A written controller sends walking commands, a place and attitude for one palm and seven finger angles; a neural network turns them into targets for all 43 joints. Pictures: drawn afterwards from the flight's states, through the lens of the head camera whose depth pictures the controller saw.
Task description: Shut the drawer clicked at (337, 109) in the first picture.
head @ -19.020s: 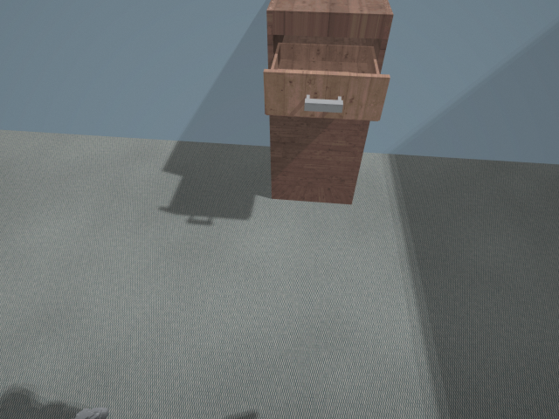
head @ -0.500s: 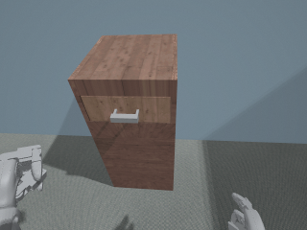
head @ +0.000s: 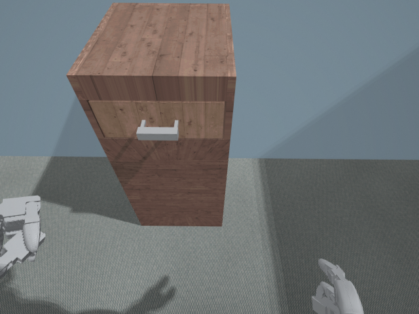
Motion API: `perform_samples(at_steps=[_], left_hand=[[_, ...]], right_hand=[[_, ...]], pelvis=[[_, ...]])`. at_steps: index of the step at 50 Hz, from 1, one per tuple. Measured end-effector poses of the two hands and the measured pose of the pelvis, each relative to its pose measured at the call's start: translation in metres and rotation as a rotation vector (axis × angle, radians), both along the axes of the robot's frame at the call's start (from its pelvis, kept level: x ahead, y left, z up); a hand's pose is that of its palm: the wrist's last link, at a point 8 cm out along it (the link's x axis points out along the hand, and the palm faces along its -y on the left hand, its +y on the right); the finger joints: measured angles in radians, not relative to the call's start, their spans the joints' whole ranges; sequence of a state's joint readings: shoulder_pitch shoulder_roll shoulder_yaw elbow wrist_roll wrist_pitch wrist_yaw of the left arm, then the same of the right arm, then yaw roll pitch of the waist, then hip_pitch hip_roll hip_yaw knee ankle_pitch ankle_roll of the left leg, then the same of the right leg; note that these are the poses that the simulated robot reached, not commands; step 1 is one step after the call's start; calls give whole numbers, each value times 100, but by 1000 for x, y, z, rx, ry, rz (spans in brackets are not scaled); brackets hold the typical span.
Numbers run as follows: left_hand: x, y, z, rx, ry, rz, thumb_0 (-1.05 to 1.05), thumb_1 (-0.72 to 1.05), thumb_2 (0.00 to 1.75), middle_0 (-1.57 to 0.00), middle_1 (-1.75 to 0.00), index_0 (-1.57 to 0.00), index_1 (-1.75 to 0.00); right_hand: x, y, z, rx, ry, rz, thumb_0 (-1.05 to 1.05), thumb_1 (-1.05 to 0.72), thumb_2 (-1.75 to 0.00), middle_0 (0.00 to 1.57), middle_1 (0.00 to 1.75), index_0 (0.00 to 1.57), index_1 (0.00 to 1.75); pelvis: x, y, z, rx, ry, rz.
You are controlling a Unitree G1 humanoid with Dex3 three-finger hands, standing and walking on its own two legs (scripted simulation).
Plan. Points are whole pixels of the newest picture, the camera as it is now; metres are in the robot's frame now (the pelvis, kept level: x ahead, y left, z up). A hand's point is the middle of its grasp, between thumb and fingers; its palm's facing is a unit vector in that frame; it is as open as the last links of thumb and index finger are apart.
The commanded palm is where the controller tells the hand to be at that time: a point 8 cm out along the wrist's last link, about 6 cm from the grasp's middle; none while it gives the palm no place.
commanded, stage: step back with the hand held close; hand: left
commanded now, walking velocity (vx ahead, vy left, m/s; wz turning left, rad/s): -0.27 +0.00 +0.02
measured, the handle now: (159, 128) +0.58 +0.18 -0.03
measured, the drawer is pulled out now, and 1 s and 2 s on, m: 0.00 0.00 0.00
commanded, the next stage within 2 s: stop stepping back and stand still in 0.98 s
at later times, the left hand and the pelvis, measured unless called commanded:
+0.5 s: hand out of the picture +0.13 +0.26 +0.16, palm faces +0.37 -0.79 -0.48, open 3.3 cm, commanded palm +0.06 +0.30 +0.18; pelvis -0.05 +0.01 -0.01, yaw +4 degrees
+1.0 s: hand out of the picture +0.05 +0.27 +0.16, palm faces +0.36 -0.82 -0.44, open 3.2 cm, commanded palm -0.01 +0.30 +0.18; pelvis -0.14 +0.01 +0.00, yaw +1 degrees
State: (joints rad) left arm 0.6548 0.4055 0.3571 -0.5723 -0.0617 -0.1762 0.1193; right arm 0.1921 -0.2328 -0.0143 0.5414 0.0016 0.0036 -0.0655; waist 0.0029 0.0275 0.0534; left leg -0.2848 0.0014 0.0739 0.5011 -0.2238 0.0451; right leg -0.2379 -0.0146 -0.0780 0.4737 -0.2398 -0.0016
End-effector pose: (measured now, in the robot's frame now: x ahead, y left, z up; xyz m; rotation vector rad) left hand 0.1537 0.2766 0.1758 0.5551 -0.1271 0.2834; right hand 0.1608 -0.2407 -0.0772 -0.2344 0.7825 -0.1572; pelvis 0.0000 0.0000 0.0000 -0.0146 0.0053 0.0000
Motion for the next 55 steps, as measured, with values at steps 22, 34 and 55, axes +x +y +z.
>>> perform_samples(at_steps=[22,34,55], left_hand=[[-54,18,1,-11,-131,-1,2,88,90,-141,-159,-140,-160],[-80,9,4,51,-107,-16,2,89,90,-141,-159,-140,-160],[-162,23,1,-38,-120,-64,2,89,90,-141,-159,-140,-160]], right_hand=[[-47,22,2,-48,-27,32,1,-90,-90,21,30,21,30],[-47,27,-4,-22,-22,131,1,-90,-90,21,30,21,30],[-158,27,26,-58,-73,55,1,-90,-90,20,30,20,30]], pelvis=[[-51,15,-9,-42,3,32],[-82,1,-8,-29,76,35],[-172,17,2,-47,24,-6]])
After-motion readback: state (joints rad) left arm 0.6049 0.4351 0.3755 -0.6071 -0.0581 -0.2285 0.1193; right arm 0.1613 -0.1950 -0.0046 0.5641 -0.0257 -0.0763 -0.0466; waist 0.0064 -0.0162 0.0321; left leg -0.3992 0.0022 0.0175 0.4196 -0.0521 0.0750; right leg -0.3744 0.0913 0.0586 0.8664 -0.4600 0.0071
